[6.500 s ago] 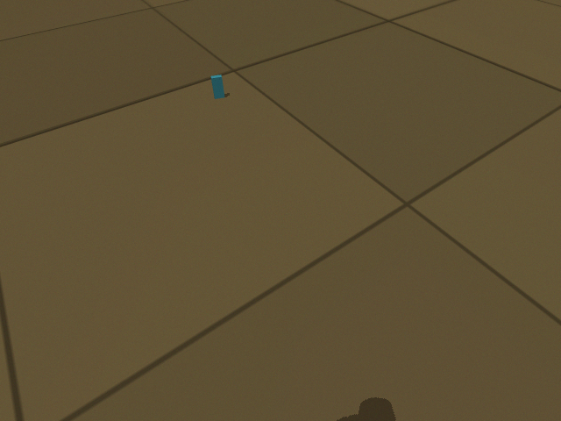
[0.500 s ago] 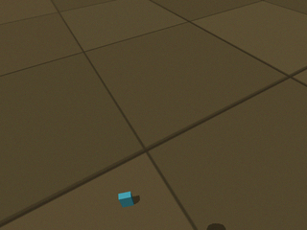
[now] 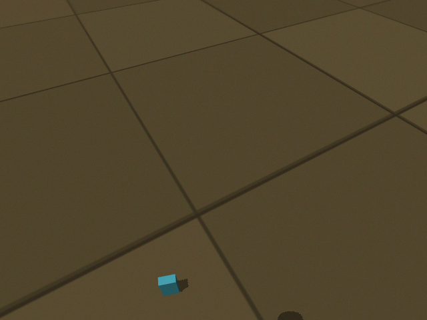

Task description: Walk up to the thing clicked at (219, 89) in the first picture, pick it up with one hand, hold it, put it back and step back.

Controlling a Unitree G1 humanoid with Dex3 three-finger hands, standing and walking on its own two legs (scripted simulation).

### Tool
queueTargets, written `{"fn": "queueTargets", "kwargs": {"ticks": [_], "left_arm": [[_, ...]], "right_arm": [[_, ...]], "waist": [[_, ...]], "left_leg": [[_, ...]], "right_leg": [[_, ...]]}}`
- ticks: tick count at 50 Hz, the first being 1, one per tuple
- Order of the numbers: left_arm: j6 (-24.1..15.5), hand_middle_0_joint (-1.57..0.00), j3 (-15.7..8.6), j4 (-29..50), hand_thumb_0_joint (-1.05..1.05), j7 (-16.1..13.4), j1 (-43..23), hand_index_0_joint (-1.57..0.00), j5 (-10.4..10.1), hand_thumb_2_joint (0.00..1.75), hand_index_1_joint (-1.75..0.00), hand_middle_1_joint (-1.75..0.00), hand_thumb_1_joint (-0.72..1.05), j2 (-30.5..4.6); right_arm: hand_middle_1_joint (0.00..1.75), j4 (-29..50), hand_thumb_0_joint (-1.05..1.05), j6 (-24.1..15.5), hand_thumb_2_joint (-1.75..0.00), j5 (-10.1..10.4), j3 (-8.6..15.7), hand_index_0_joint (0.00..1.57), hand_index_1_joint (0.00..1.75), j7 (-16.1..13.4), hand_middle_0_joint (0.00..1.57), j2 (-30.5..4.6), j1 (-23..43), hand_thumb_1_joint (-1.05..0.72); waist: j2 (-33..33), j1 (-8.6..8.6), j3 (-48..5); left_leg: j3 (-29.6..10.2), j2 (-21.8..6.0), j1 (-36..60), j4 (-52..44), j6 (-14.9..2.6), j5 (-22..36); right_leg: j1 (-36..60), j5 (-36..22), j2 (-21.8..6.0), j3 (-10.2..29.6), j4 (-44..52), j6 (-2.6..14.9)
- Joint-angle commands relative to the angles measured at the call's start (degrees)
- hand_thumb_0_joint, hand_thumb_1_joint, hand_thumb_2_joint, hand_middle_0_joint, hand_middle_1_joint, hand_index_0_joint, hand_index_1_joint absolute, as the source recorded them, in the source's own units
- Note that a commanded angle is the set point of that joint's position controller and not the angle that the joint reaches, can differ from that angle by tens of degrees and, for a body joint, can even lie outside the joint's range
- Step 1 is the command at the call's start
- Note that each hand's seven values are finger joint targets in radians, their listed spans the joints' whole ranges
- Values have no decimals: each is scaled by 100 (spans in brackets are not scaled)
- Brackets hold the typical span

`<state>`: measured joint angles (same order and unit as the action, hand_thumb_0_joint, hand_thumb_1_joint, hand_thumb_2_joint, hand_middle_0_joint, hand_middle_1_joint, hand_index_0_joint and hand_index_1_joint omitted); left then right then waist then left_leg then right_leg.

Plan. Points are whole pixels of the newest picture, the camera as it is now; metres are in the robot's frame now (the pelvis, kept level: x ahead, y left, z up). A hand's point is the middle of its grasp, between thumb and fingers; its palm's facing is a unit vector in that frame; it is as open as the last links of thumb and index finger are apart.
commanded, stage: walk up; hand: left
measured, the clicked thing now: (169, 285) +0.40 +0.20 -0.70
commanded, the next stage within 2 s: stand in 0.70 s
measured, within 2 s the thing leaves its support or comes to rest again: neither
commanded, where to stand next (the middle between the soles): +0.04 -0.01 m, yaw +0 degrees
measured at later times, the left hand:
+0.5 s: hand out of the picture +0.08 +0.25 -0.16, palm faces +0.00 -0.94 -0.33, open 7.4 cm
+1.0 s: hand out of the picture +0.08 +0.26 -0.15, palm faces -0.01 -0.94 -0.34, open 7.4 cm
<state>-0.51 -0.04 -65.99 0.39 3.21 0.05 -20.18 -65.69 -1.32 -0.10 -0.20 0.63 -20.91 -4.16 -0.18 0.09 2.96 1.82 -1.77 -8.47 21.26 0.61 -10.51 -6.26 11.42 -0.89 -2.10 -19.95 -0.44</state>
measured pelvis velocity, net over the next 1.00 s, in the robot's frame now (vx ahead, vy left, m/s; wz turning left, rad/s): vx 0.00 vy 0.00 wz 0.00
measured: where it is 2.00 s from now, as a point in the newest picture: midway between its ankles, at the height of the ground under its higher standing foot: outside the picture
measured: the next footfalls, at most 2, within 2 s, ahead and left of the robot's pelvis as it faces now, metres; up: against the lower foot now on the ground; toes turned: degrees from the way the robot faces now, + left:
none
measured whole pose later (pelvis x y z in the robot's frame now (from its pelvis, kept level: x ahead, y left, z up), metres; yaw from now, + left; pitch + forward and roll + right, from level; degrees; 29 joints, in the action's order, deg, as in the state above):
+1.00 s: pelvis +0.00 +0.00 +0.00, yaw +0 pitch -3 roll +0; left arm -0.2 -0.2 -65.7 0.1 4.6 0.4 -19.8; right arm -65.8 -0.7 -0.2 -0.4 0.4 -20.0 -4.2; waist -0.5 0.0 3.5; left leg 1.7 -1.3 -6.6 17.8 0.5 -8.7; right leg -4.4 9.8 -1.3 -2.3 -16.8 -0.7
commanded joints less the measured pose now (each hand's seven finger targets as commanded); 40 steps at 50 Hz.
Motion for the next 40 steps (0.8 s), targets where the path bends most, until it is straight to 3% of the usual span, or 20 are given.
{"fn": "queueTargets", "kwargs": {"ticks": [1, 7, 13, 33, 34, 36, 40], "left_arm": [[-142, -20, -217, 301, 0, -61, -305, -20, 12, 90, -30, -30, 90, -1201], [-135, -20, -244, 269, 0, -63, -239, -20, 39, 90, -30, -30, 90, -1196], [-139, -20, -250, 262, 0, -75, -205, -20, 48, 90, -30, -30, 90, -1174], [-120, -20, -268, 301, 0, -79, -137, -20, 78, 90, -30, -30, 90, -1146], [-122, -20, -274, 306, 0, -80, -128, -20, 69, 90, -30, -30, 90, -1147], [-119, -20, -274, 340, 0, -105, -127, -20, 44, 90, -30, -30, 90, -1185], [-112, -20, -257, 343, 0, -96, -58, -20, 41, 90, -30, -30, 90, -1161]], "right_arm": [[30, 297, 0, -83, -90, -16, 243, 20, 30, -88, 20, -1179, 280, -90], [30, 301, 0, -71, -90, -23, 250, 20, 30, -88, 20, -1164, 333, -90], [30, 272, 0, -71, -90, -23, 268, 20, 30, -99, 20, -1135, 259, -90], [30, 323, 0, -62, -90, -41, 262, 20, 30, -96, 20, -1090, 204, -90], [30, 325, 0, -63, -90, -45, 260, 20, 30, -98, 20, -1073, 199, -90], [30, 347, 0, -65, -90, -36, 257, 20, 30, -126, 20, -1123, 245, -90], [30, 351, 0, -57, -90, -27, 250, 20, 30, -124, 20, -1129, 271, -90]], "waist": [[12, 20, -554], [78, -1, -529], [121, 16, -657], [52, 7, -484], [37, 1, -473], [-9, -7, -441], [-38, -16, -580]], "left_leg": [[-511, -560, 279, -343, -187, 885], [-507, -560, 281, -397, -192, 821], [-484, -573, 423, -421, -197, 1091], [-512, -538, 294, -521, -202, 779], [-504, -531, 310, -516, -185, 816], [-599, -654, 312, -526, -139, 1429], [-581, -652, 422, -524, -134, 1347]], "right_leg": [[-11, -831, -668, 541, 411, 134], [21, -776, -658, 518, 475, 110], [186, -1086, -686, 481, 443, 107], [188, -816, -655, 492, 522, 92], [146, -806, -644, 496, 495, 96], [204, -1159, -740, 515, 470, 90], [257, -1114, -738, 500, 495, 102]]}}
